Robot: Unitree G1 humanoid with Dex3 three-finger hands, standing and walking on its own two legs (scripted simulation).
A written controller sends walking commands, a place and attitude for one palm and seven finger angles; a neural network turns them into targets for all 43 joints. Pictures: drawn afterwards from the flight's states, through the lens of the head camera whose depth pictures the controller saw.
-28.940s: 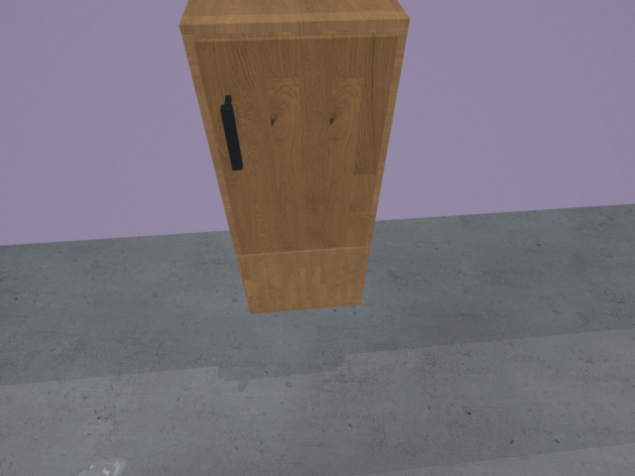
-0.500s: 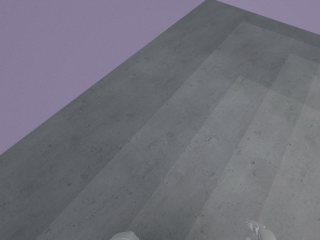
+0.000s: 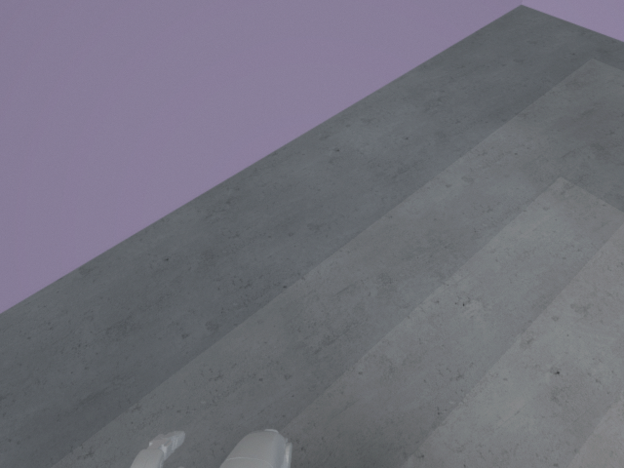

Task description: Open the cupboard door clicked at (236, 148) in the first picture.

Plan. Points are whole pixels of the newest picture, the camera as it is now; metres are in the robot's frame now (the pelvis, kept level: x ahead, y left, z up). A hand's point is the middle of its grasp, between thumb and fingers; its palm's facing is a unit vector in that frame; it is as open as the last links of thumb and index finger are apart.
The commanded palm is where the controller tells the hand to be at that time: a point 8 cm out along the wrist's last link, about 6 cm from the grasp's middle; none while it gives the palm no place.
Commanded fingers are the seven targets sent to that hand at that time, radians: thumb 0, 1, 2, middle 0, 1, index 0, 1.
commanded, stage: turn to face it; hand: left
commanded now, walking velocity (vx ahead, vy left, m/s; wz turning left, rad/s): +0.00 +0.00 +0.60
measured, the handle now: out of the picture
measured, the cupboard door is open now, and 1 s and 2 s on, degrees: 47 47 47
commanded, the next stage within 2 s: none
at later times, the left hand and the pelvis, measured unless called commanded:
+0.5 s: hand out of the picture +0.03 +0.25 -0.16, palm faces +0.32 -0.91 -0.27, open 7.4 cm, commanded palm none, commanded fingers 0.00 0.90 0.90 -0.20 -0.30 -0.20 -0.30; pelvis +0.02 +0.02 +0.00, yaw +17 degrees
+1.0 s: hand out of the picture +0.01 +0.16 -0.15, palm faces +0.59 -0.77 -0.26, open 7.3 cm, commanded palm none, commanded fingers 0.00 0.90 0.90 -0.20 -0.30 -0.20 -0.30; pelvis +0.06 -0.04 +0.01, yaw +37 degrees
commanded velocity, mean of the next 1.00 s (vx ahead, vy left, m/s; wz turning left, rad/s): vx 0.00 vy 0.00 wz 0.60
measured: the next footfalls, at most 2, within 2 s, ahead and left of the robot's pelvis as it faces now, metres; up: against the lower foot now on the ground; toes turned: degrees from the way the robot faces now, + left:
left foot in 0.28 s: +0.04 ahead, +0.13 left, +0.00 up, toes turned +18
right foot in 0.70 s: +0.12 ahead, -0.11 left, +0.00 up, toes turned +21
